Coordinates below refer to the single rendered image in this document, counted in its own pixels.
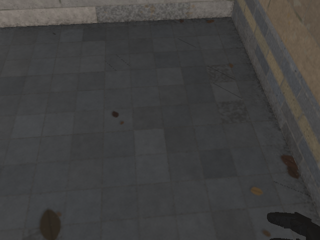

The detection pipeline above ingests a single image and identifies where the right robot hand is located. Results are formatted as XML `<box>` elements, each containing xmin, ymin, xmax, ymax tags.
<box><xmin>267</xmin><ymin>212</ymin><xmax>320</xmax><ymax>240</ymax></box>

